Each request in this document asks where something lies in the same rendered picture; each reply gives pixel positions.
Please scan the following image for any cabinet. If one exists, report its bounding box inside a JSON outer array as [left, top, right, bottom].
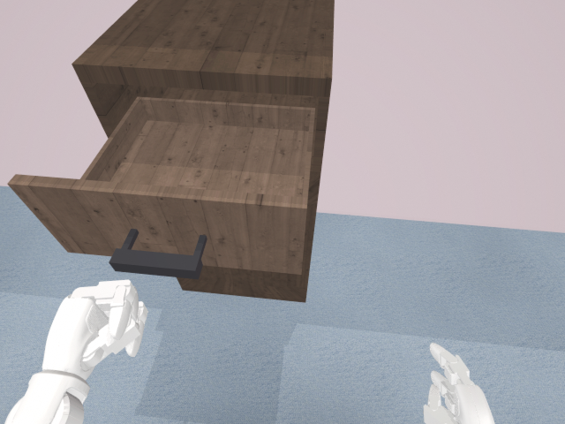
[[72, 0, 335, 302]]

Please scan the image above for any handle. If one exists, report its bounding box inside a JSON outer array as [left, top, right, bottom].
[[109, 229, 207, 279]]

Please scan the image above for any drawer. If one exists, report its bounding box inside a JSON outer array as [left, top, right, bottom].
[[7, 97, 315, 275]]

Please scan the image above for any right robot hand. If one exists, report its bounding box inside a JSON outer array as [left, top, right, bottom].
[[424, 343, 495, 424]]

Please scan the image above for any robot left forearm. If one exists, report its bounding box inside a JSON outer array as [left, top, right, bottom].
[[4, 370, 90, 424]]

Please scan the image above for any left robot hand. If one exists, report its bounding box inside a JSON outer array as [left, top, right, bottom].
[[42, 280, 148, 380]]

